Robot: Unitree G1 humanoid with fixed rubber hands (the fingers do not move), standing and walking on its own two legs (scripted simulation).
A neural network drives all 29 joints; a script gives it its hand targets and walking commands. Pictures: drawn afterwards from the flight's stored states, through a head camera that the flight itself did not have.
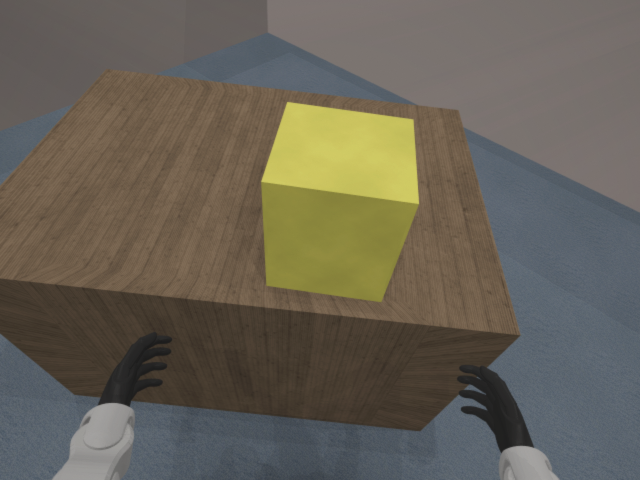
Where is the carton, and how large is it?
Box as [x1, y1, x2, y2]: [261, 102, 418, 301]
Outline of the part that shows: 287,102 261,181 266,285 381,301 418,205 413,120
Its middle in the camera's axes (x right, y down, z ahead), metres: +0.02 -0.06 +0.67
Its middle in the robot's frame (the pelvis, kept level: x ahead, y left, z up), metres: +0.53 -0.03 +0.00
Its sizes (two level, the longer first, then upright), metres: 0.210 0.200 0.250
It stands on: a pedestal, 0.64 m high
